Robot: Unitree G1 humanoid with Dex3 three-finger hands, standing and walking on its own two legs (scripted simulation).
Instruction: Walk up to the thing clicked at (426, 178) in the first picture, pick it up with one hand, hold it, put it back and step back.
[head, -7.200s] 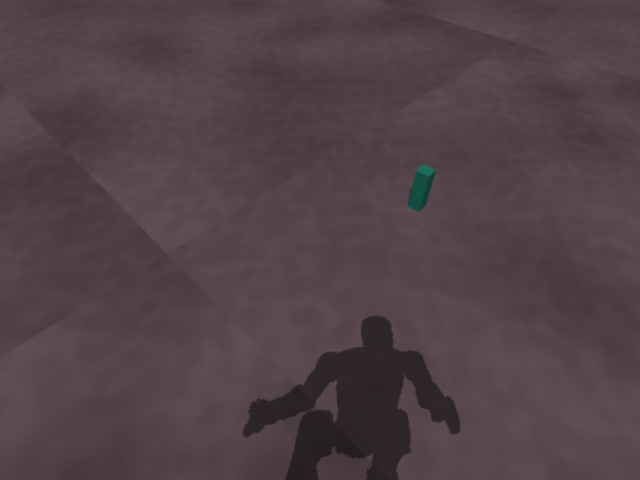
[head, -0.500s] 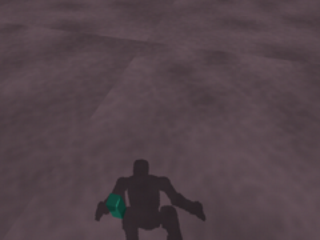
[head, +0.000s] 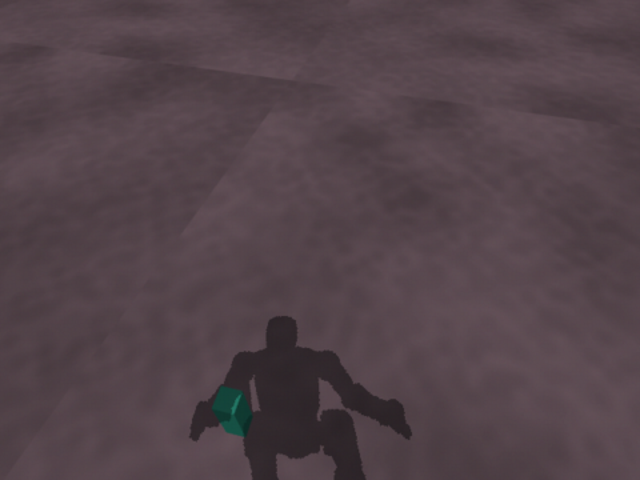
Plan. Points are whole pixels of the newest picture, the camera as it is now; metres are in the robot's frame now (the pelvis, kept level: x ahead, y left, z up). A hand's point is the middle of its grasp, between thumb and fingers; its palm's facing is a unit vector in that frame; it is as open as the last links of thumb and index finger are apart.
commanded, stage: go down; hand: left
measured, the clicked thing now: (234, 412) +0.42 +0.26 -0.68
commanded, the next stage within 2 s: none
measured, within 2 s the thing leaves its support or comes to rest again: neither
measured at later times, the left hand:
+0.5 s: hand out of the picture +0.14 +0.27 -0.18, palm faces +0.06 -0.94 -0.34, open 16.0 cm
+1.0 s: hand out of the picture +0.13 +0.29 -0.20, palm faces +0.11 -0.94 -0.33, open 17.5 cm
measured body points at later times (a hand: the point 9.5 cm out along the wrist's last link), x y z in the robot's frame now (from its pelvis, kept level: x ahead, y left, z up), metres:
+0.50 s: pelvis -0.01 +0.01 -0.04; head +0.06 +0.02 +0.40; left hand +0.14 +0.32 -0.15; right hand +0.10 -0.25 -0.15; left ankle -0.03 +0.13 -0.75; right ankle +0.00 -0.12 -0.75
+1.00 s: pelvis -0.01 +0.02 -0.09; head +0.07 +0.04 +0.36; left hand +0.12 +0.34 -0.17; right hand +0.15 -0.23 -0.17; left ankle -0.03 +0.13 -0.75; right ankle +0.00 -0.12 -0.75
